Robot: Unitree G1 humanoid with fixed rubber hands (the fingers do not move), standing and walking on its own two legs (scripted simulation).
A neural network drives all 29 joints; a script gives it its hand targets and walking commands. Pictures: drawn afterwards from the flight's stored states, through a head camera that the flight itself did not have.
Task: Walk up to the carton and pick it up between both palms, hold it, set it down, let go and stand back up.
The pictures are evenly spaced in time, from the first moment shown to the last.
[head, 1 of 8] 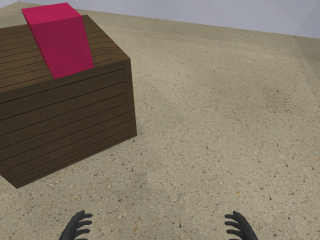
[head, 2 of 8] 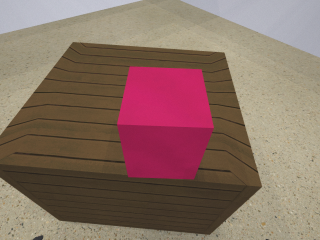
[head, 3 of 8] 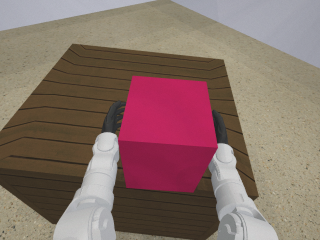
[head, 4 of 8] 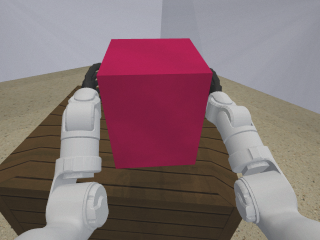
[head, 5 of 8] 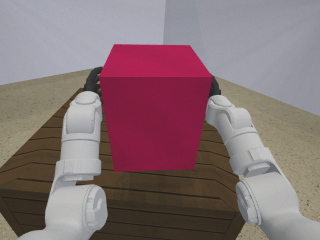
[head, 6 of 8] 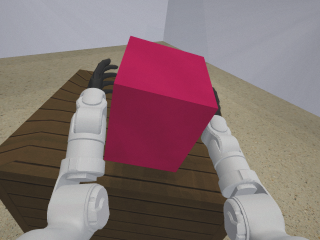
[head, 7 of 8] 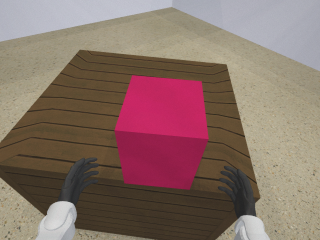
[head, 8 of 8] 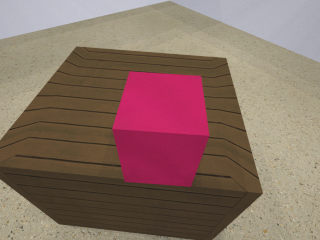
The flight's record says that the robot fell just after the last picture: no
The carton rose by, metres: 0.22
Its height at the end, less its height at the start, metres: +0.00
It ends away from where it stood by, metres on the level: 0.01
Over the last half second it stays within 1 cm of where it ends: yes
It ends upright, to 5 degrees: yes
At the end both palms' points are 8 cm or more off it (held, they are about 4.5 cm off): yes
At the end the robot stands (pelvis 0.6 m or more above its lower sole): yes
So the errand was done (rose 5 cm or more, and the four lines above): yes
